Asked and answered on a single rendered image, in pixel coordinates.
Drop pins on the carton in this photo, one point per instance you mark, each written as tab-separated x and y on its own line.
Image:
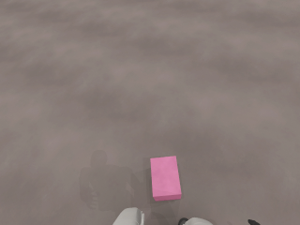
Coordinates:
165	179

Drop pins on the left robot thigh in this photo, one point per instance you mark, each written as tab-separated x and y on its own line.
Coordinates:
130	216

